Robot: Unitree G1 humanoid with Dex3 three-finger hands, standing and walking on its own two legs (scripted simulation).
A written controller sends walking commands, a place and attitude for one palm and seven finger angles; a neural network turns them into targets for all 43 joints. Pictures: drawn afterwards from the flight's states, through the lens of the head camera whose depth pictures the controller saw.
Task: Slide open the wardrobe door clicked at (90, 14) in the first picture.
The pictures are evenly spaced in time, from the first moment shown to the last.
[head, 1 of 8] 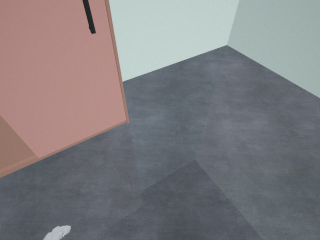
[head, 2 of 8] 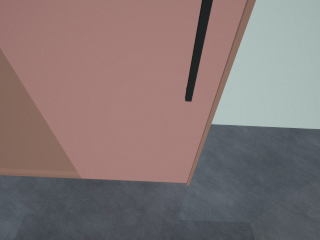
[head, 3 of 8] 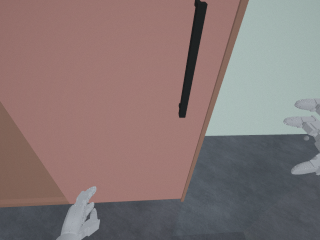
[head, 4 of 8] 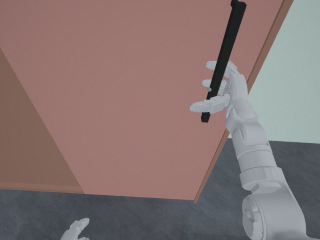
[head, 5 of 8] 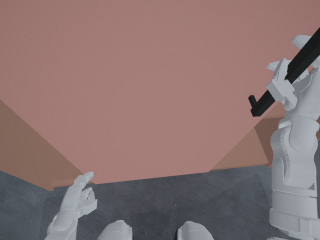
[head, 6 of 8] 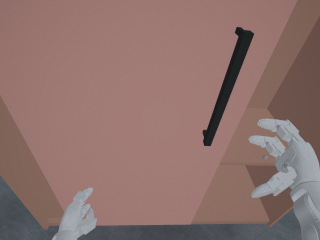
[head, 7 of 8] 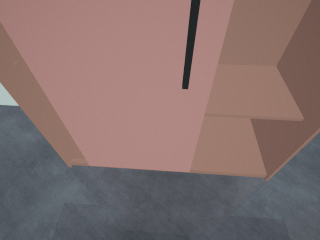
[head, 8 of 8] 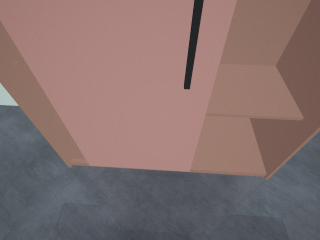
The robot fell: no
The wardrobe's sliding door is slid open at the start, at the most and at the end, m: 0.00 0.51 0.51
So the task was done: yes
